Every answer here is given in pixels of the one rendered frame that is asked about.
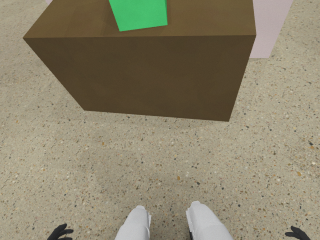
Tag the right robot hand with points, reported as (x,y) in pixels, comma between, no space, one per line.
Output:
(297,233)

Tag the robot left thigh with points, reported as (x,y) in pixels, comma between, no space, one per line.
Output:
(136,226)

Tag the pedestal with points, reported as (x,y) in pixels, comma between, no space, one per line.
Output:
(191,68)

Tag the carton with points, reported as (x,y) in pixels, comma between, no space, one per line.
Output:
(139,14)

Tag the left robot hand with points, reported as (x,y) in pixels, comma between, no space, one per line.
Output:
(60,231)

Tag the right robot shin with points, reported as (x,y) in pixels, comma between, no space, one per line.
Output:
(194,203)

